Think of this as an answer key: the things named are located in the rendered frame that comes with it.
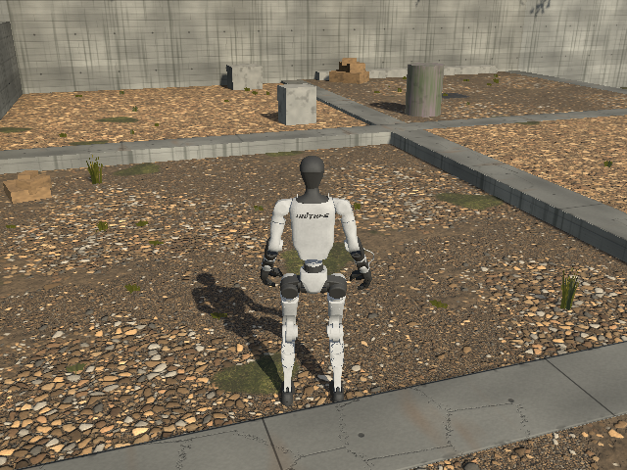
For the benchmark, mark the humanoid robot torso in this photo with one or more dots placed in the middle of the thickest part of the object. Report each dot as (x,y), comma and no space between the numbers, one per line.
(313,237)

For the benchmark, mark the right robot upper arm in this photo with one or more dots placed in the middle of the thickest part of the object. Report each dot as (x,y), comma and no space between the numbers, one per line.
(344,208)

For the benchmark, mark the left robot upper arm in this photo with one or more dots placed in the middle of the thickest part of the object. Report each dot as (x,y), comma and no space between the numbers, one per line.
(281,208)

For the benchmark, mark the robot left hand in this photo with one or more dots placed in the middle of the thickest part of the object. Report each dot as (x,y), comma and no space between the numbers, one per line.
(274,272)

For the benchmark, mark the robot right forearm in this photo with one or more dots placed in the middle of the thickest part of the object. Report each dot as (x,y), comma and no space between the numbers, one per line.
(360,259)

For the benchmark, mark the robot right foot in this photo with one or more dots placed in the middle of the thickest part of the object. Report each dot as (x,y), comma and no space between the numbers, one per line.
(336,396)

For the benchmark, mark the robot right hand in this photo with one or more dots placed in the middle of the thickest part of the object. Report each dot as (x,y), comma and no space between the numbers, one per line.
(359,276)

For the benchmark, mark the robot left forearm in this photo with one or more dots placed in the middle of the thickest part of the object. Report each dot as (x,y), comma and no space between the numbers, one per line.
(269,258)

